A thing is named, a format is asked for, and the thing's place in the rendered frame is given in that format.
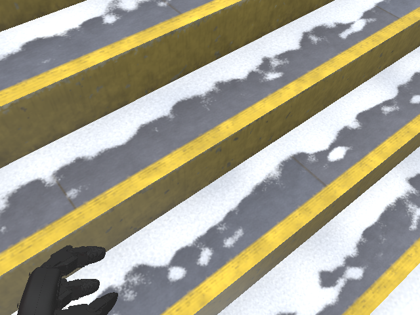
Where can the robot left hand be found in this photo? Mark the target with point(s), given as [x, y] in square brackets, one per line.
[47, 293]

